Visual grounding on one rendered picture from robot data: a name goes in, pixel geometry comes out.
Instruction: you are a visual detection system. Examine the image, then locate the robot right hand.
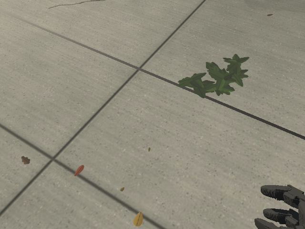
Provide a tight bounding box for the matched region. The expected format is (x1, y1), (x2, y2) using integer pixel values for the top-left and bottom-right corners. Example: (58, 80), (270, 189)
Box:
(254, 184), (305, 229)

